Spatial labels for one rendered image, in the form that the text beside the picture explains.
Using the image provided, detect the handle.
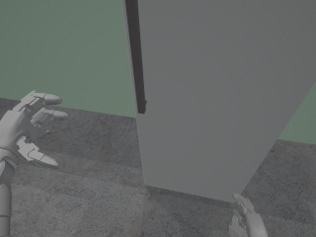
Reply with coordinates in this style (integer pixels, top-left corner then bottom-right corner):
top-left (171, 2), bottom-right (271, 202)
top-left (125, 0), bottom-right (147, 114)

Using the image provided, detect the left robot forearm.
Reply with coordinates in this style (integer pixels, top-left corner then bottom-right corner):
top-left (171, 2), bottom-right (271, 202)
top-left (0, 147), bottom-right (20, 237)

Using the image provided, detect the robot left hand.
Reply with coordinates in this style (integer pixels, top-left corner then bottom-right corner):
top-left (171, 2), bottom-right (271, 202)
top-left (0, 90), bottom-right (69, 169)

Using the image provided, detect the robot right hand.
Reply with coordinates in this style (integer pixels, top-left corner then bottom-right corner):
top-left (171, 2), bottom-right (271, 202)
top-left (229, 192), bottom-right (269, 237)

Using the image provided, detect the fridge door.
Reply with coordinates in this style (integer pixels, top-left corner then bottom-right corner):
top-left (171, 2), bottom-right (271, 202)
top-left (121, 0), bottom-right (316, 203)

